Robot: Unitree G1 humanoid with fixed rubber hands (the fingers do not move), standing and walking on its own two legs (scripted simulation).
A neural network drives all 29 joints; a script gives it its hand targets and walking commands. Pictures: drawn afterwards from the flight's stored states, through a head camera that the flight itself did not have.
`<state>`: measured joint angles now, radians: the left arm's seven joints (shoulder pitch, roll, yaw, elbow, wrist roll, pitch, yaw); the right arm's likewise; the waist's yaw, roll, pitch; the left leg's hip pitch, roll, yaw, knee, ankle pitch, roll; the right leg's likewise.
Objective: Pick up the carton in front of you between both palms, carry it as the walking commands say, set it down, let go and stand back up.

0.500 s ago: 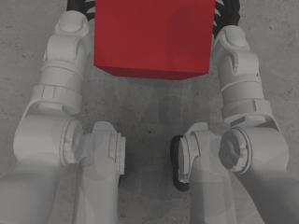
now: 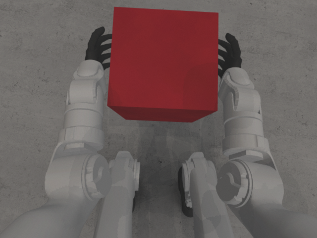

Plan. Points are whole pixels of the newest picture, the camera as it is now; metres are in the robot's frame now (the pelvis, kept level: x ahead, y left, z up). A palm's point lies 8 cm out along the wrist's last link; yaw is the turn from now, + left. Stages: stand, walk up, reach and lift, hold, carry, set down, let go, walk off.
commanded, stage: reach and lift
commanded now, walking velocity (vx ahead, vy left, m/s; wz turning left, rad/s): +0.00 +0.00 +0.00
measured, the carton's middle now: (161, 78) +0.50 +0.01 -0.12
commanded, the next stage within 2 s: none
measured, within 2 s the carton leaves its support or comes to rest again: neither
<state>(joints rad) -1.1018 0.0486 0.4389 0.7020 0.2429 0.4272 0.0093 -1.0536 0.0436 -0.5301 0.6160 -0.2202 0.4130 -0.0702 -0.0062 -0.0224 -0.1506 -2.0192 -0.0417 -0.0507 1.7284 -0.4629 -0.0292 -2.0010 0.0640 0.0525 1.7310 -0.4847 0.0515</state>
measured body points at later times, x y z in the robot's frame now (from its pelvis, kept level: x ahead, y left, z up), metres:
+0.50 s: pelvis +0.05 +0.00 +0.14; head +0.20 +0.01 +0.56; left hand +0.46 +0.16 +0.10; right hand +0.46 -0.15 +0.10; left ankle +0.12 +0.13 -0.46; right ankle +0.11 -0.13 -0.46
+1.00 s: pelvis +0.09 +0.00 +0.26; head +0.11 +0.00 +0.71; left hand +0.41 +0.16 +0.25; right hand +0.42 -0.15 +0.25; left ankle +0.11 +0.13 -0.46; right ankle +0.11 -0.13 -0.46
